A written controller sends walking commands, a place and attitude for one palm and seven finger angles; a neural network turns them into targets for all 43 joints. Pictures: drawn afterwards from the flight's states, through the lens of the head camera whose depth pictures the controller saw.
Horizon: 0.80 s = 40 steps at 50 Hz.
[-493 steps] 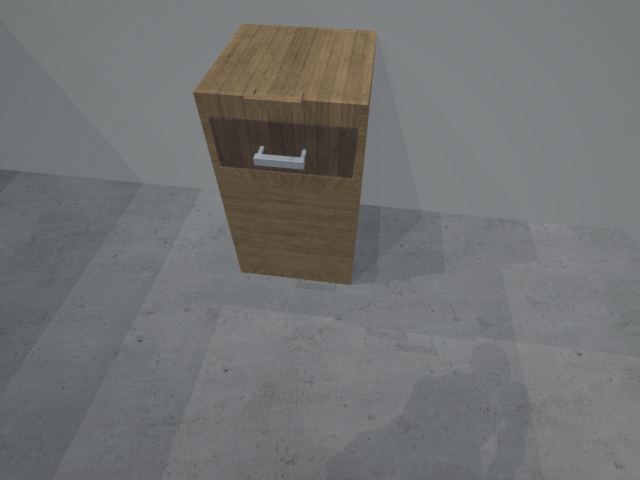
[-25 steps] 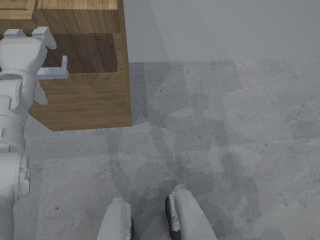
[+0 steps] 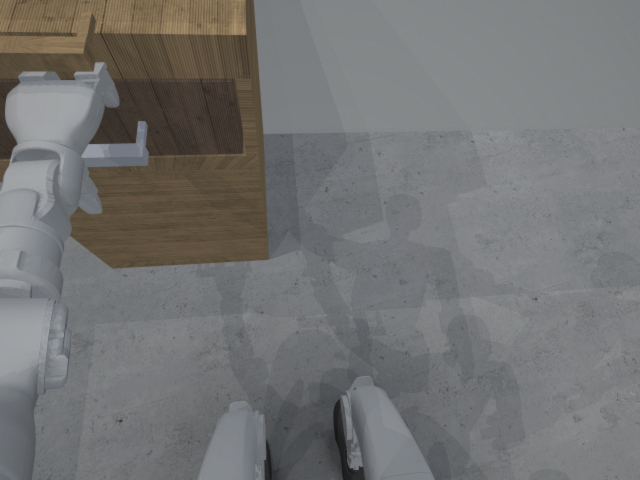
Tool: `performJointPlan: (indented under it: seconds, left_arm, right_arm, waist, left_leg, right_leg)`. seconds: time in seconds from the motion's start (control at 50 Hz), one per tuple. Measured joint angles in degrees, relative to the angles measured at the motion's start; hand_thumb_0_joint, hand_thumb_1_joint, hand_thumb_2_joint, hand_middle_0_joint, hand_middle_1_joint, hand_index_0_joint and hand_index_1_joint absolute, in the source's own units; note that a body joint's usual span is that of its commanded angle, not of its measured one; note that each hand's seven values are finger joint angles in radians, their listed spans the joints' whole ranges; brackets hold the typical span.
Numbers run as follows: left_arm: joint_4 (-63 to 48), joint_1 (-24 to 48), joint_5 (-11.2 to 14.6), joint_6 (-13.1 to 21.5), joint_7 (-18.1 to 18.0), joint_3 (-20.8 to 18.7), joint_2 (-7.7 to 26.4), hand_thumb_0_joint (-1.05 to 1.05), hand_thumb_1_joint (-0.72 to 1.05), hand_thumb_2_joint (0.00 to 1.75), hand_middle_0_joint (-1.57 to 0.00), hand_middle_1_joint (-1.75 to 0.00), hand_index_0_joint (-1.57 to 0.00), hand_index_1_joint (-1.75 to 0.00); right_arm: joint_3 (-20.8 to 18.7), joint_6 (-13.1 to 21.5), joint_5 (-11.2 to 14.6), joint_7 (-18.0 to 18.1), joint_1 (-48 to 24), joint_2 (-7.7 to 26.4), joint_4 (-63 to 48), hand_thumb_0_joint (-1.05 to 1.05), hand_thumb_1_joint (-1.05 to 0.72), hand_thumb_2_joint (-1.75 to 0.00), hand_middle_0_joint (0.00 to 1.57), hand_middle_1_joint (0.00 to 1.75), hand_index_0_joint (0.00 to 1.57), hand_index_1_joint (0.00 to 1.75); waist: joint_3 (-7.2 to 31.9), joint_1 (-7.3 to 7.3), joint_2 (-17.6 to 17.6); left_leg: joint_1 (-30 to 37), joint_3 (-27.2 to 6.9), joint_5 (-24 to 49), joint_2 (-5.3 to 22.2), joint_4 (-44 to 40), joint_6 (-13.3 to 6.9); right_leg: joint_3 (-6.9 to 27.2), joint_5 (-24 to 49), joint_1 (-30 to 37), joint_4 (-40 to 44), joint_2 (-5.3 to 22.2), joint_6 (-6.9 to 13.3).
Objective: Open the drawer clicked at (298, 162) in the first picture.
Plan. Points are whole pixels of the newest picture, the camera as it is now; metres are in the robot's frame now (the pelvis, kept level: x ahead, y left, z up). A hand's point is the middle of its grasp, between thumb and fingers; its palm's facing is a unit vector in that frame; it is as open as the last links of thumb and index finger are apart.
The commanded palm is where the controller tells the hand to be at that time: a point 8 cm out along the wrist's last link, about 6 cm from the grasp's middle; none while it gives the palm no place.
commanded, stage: move the hooked fingers above the handle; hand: left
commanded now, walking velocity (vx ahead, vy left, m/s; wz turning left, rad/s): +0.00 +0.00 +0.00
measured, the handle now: (97, 142) +0.58 +0.26 -0.05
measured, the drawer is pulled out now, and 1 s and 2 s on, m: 0.00 0.00 0.00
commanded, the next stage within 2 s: lower the fingers behind the handle in 1.30 s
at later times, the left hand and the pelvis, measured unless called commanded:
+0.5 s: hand (71, 150) +0.52 +0.27 +0.01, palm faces -0.10 +0.04 -0.99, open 13.5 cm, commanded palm +0.52 +0.25 +0.05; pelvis +0.00 -0.01 +0.01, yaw +0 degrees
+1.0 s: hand (69, 176) +0.50 +0.27 -0.01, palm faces -0.20 -0.01 -0.98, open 13.9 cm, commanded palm +0.51 +0.25 +0.06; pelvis +0.00 +0.00 +0.01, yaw +0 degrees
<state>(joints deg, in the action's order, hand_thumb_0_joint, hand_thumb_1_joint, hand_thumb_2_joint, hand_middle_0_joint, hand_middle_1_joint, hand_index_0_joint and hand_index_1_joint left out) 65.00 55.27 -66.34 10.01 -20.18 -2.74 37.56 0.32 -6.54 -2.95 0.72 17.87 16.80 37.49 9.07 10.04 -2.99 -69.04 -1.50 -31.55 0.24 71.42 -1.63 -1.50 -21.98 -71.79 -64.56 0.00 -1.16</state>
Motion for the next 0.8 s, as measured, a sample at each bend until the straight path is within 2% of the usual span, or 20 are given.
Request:
performJointPlan:
  seconds: [0.06, 0.1, 0.2, 0.24, 0.3, 0.36, 0.42, 0.5, 0.54, 0.58, 0.64, 0.68, 0.72, 0.76, 0.8]
  left_arm:
    - [1.16, -1.24, 0.04, -2.97, 0.78, -0.4, 0.91, 0.0, -0.49, 0.3, -0.34, -1.22, -0.33, -1.25]
    - [0.52, -2.86, 1.0, -3.3, 2.42, -1.17, 1.35, 0.0, -0.49, 0.3, -0.34, -1.21, -0.33, -1.24]
    - [-5.21, -6.3, 2.96, 1.02, 5.6, -0.46, 0.75, 0.0, -0.49, 0.3, -0.33, -1.21, -0.32, -1.22]
    - [-6.13, -6.01, 3.0, 3.13, 5.1, 0.22, 0.34, 0.0, -0.49, 0.3, -0.33, -1.21, -0.32, -1.21]
    - [-5.12, -3.94, 2.31, 4.26, 2.96, 0.37, 0.35, 0.0, -0.49, 0.3, -0.33, -1.2, -0.32, -1.2]
    - [-1.97, -1.14, 1.69, 2.1, 0.36, -0.3, 1.13, 0.0, -0.49, 0.3, -0.33, -1.2, -0.32, -1.2]
    - [-0.47, -0.02, 1.7, 0.62, -1.33, 0.08, 0.93, 0.0, -0.49, 0.3, -0.33, -1.21, -0.36, -1.26]
    - [2.09, -0.32, 1.08, -4.07, 1.77, 0.78, 0.78, 0.0, -0.49, 0.3, -0.33, -1.21, -0.35, -1.27]
    - [2.66, -1.42, 1.84, -4.61, 4.27, 0.66, 1.17, 0.0, -0.49, 0.3, -0.33, -1.21, -0.35, -1.26]
    - [1.08, -3.2, 2.81, -2.9, 6.83, 0.01, 1.44, 0.0, -0.49, 0.3, -0.32, -1.21, -0.34, -1.24]
    - [-3.62, -6.09, 3.2, 2.26, 8.55, -0.98, 1.24, 0.0, -0.49, 0.3, -0.33, -1.2, -0.33, -1.23]
    - [-6.13, -6.9, 2.75, 5.37, 7.6, -1.09, 1.01, 0.0, -0.49, 0.3, -0.33, -1.2, -0.33, -1.22]
    - [-7.08, -6.62, 2.29, 7.26, 5.18, -1.5, 0.89, 0.0, -0.49, 0.3, -0.33, -1.2, -0.33, -1.21]
    - [-6.25, -5.37, 1.96, 7.23, 2.24, -2.23, 1.19, 0.0, -0.49, 0.3, -0.33, -1.2, -0.32, -1.21]
    - [-4.26, -3.59, 1.5, 5.19, -0.48, -2.83, 1.97, 0.0, -0.49, 0.3, -0.32, -1.2, -0.32, -1.2]
  right_arm:
    - [0.06, -0.9, 0.37, -0.22, -0.67, -0.05, -0.24, 0.0, -0.9, -0.89, 0.2, 0.3, 0.21, 0.3]
    - [0.01, -0.91, 0.57, -0.06, -0.68, -0.36, -0.2, 0.0, -0.9, -0.89, 0.2, 0.3, 0.21, 0.3]
    - [-0.93, 0.58, 0.6, 1.0, 0.49, -1.82, 1.68, 0.0, -0.9, -0.89, 0.2, 0.3, 0.21, 0.3]
    - [-0.86, 1.09, 0.5, 1.35, 0.64, -2.16, 2.73, 0.0, -0.9, -0.89, 0.2, 0.3, 0.21, 0.3]
    - [-0.54, 1.47, 0.22, 1.38, 0.33, -2.18, 3.38, 0.0, -0.9, -0.89, 0.2, 0.3, 0.21, 0.3]
    - [-0.24, 1.24, -0.01, 0.78, -0.57, -1.63, 2.93, 0.0, -0.9, -0.89, 0.2, 0.3, 0.21, 0.3]
    - [-0.19, 0.47, 0.2, 0.19, -0.84, -0.91, 1.75, 0.0, -0.9, -0.89, 0.2, 0.3, 0.21, 0.3]
    - [0.25, -0.9, 0.8, -0.08, -1.46, -0.35, 0.48, 0.0, -0.9, -0.89, 0.2, 0.3, 0.21, 0.3]
    - [0.32, -0.96, 1.09, 0.27, -1.53, -0.39, -0.05, 0.0, -0.9, -0.89, 0.2, 0.3, 0.21, 0.3]
    - [0.14, -0.49, 1.13, 0.82, -1.04, -0.68, -0.33, 0.0, -0.9, -0.89, 0.2, 0.3, 0.21, 0.3]
    - [-0.47, 0.58, 0.86, 1.58, 0.23, -1.19, 0.33, 0.0, -0.9, -0.89, 0.2, 0.3, 0.21, 0.3]
    - [-0.81, 1.07, 0.55, 1.86, 0.75, -1.46, 1.33, 0.0, -0.9, -0.89, 0.2, 0.3, 0.21, 0.3]
    - [-0.89, 1.2, 0.21, 1.72, 0.73, -1.47, 2.31, 0.0, -0.9, -0.89, 0.2, 0.3, 0.21, 0.3]
    - [-0.71, 0.98, -0.02, 1.29, 0.22, -1.29, 2.84, 0.0, -0.9, -0.89, 0.2, 0.3, 0.21, 0.3]
    - [-0.5, 0.67, -0.17, 0.74, -0.47, -1.06, 2.75, 0.0, -0.9, -0.89, 0.2, 0.3, 0.21, 0.3]
  waist:
    - [-1.24, -0.35, -0.04]
    - [-1.78, -0.67, -0.07]
    - [-1.47, -1.96, 0.11]
    - [-0.84, -2.0, 0.36]
    - [0.21, -1.16, 0.57]
    - [0.5, 0.01, 0.34]
    - [-0.11, -0.33, 0.05]
    - [-0.98, -0.61, -0.21]
    - [-1.62, -0.56, -0.22]
    - [-1.92, -0.7, -0.08]
    - [-1.21, -1.18, 0.12]
    - [-0.53, -1.41, 0.34]
    - [0.05, -1.41, 0.42]
    - [0.33, -1.11, 0.45]
    - [0.28, -0.67, 0.37]
  left_leg:
    - [-0.04, 0.79, 0.27, 0.11, -0.29, -0.13]
    - [-0.06, 1.01, 0.58, 0.11, -0.73, -0.12]
    - [0.61, 0.18, 1.09, -0.19, -1.91, 0.27]
    - [0.92, -0.42, 0.98, -0.27, -1.96, 0.46]
    - [0.75, -1.16, 0.55, -0.27, -1.44, 0.7]
    - [0.31, -1.4, 0.09, -0.07, -0.72, 0.81]
    - [0.58, -0.98, 0.06, 0.09, -0.78, 0.68]
    - [1.63, 0.13, 0.69, 0.25, -2.05, 0.43]
    - [2.16, 0.58, 1.02, 0.3, -2.71, 0.33]
    - [2.33, 0.79, 1.26, 0.29, -3.13, 0.28]
    - [1.92, 0.51, 1.18, 0.17, -2.94, 0.39]
    - [1.49, 0.13, 0.8, 0.06, -2.26, 0.53]
    - [0.83, -0.29, 0.31, 0.02, -1.26, 0.62]
    - [0.03, -0.56, -0.17, 0.03, -0.18, 0.64]
    - [-0.83, -0.67, -0.45, 0.02, 0.68, 0.61]
  right_leg:
    - [0.79, 0.35, -0.5, -0.1, -0.15, -0.21]
    - [1.01, 0.61, -0.66, 0.15, -0.17, -0.19]
    - [0.22, 0.68, 0.37, 1.23, 0.18, 0.08]
    - [-0.36, 0.39, 0.91, 1.36, 0.29, 0.26]
    - [-1.1, -0.14, 1.03, 1.03, 0.32, 0.53]
    - [-1.33, -0.46, 0.68, 0.55, 0.12, 0.68]
    - [-0.92, -0.31, 0.74, 0.55, -0.06, 0.56]
    - [0.16, 0.44, 1.22, 1.39, -0.27, 0.39]
    - [0.61, 0.8, 1.52, 1.86, -0.35, 0.29]
    - [0.81, 1.03, 1.59, 2.15, -0.36, 0.24]
    - [0.55, 0.82, 1.3, 1.94, -0.22, 0.29]
    - [0.19, 0.34, 1.03, 1.33, -0.09, 0.36]
    - [-0.22, -0.18, 0.57, 0.52, -0.03, 0.45]
    - [-0.49, -0.6, -0.11, -0.38, -0.03, 0.5]
    - [-0.59, -0.81, -0.89, -1.1, -0.02, 0.47]
